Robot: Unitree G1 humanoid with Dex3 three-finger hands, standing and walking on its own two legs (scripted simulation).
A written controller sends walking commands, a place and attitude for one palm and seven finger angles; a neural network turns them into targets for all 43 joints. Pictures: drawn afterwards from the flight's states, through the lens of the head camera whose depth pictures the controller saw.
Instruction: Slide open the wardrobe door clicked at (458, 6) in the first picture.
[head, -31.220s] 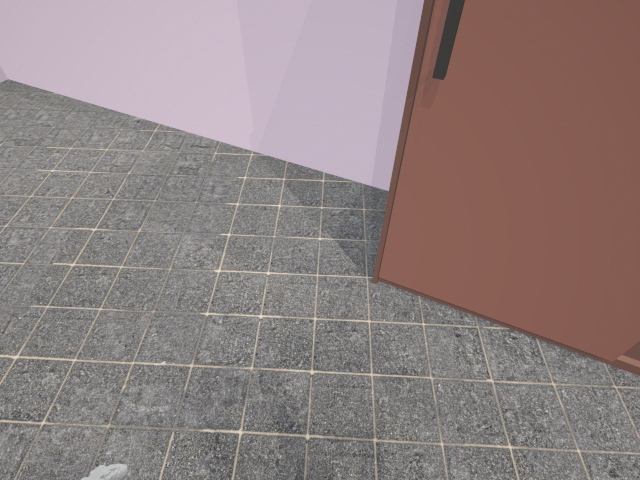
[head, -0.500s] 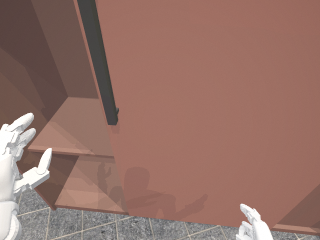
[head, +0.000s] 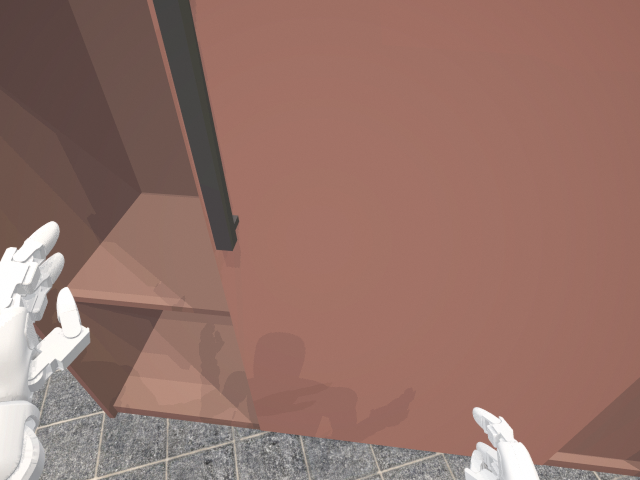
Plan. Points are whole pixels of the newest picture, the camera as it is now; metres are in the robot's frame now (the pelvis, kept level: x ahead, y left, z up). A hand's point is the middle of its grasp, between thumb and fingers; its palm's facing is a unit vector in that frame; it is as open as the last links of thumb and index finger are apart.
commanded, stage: step back with the hand held close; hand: left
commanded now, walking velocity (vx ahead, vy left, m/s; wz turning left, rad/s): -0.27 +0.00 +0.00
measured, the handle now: (209, 136) +0.42 +0.20 +0.25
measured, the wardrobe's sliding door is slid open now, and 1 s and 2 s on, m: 0.48 0.48 0.48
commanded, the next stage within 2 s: stop stepping back and stand still in 1.12 s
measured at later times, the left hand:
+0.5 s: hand (42, 365) +0.15 +0.28 +0.16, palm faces +0.42 -0.79 -0.45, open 7.4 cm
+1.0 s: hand out of the picture +0.08 +0.31 +0.16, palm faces +0.50 -0.77 -0.40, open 7.4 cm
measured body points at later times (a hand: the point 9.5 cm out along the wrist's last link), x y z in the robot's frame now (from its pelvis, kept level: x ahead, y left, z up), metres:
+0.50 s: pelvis -0.05 +0.02 -0.01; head -0.05 +0.03 +0.44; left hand +0.12 +0.32 +0.18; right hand +0.12 -0.23 -0.08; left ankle +0.02 +0.10 -0.74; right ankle -0.01 -0.12 -0.74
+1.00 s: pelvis -0.12 +0.04 -0.03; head -0.11 +0.07 +0.42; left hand +0.05 +0.35 +0.18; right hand +0.06 -0.20 -0.09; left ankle +0.02 +0.10 -0.75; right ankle -0.07 -0.11 -0.71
